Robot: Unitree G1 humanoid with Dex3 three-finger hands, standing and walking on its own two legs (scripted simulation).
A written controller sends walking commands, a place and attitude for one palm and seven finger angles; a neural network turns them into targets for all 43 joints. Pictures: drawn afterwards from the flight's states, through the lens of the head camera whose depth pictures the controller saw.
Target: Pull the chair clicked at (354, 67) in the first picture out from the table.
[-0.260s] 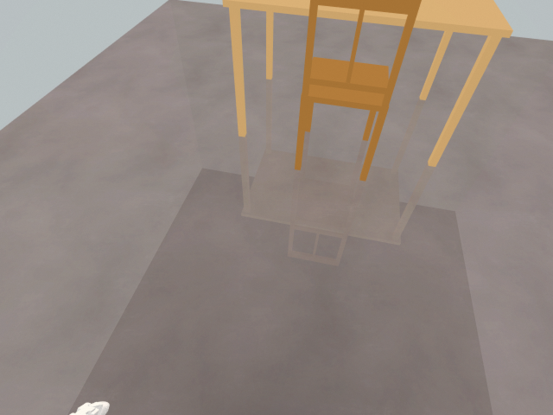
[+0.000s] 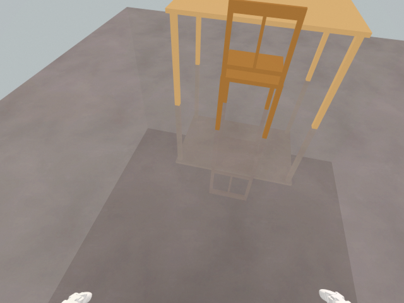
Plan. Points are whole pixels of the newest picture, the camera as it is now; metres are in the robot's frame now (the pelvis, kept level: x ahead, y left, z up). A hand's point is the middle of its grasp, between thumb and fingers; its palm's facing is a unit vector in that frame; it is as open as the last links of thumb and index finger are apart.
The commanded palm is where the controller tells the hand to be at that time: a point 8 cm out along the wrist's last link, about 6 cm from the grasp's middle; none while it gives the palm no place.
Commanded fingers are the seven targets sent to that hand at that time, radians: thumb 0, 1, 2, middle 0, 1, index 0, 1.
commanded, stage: stand and wait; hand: left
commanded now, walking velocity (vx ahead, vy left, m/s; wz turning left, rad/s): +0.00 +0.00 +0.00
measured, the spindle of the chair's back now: (259, 43) +1.41 -0.22 -0.10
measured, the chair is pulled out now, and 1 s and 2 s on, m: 0.00 0.00 0.00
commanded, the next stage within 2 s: look at it before walking up in 0.72 s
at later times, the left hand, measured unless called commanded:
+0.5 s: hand out of the picture +0.05 +0.24 -0.15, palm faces -0.02 -0.94 -0.34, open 7.4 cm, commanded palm none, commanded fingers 0.00 0.90 0.90 -0.20 -0.30 -0.20 -0.30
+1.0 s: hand out of the picture +0.05 +0.23 -0.15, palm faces -0.03 -0.95 -0.32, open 7.4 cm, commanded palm none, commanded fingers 0.00 0.90 0.90 -0.20 -0.30 -0.20 -0.30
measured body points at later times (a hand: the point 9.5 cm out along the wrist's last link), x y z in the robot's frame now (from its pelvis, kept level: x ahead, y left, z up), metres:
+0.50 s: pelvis -0.02 -0.01 +0.00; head -0.01 +0.00 +0.45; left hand +0.05 +0.29 -0.13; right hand +0.06 -0.31 -0.13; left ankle -0.03 +0.10 -0.74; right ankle -0.03 -0.14 -0.74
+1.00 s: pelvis -0.02 -0.01 +0.01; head -0.01 -0.01 +0.46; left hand +0.05 +0.28 -0.13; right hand +0.06 -0.31 -0.12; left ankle -0.03 +0.10 -0.74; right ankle -0.03 -0.14 -0.74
